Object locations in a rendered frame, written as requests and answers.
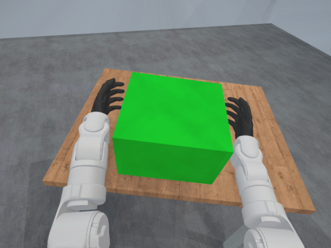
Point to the robot right upper arm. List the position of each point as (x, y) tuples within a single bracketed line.
[(260, 237)]

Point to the left robot forearm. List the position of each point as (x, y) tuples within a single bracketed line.
[(85, 188)]

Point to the robot left upper arm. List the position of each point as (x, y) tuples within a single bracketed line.
[(87, 229)]

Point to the right robot forearm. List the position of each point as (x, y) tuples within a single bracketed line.
[(260, 206)]

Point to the right robot hand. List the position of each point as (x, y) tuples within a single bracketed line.
[(243, 124)]

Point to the carton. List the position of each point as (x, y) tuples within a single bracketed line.
[(172, 128)]

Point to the left robot hand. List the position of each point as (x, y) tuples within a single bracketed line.
[(103, 100)]

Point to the table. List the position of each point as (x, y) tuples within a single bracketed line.
[(287, 183)]

